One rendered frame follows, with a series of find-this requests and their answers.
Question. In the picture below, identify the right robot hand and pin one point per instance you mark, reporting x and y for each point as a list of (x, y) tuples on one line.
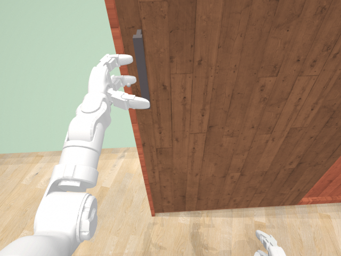
[(270, 245)]

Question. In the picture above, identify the wardrobe door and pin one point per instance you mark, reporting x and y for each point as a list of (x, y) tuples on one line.
[(245, 99), (329, 184)]

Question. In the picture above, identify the left robot hand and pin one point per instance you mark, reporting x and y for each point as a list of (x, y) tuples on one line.
[(101, 81)]

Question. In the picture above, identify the robot left forearm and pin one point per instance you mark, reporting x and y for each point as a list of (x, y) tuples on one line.
[(77, 168)]

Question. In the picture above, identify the left robot upper arm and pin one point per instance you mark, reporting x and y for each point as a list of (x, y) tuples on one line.
[(64, 220)]

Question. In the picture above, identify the handle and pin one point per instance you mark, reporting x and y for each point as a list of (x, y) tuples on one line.
[(141, 66)]

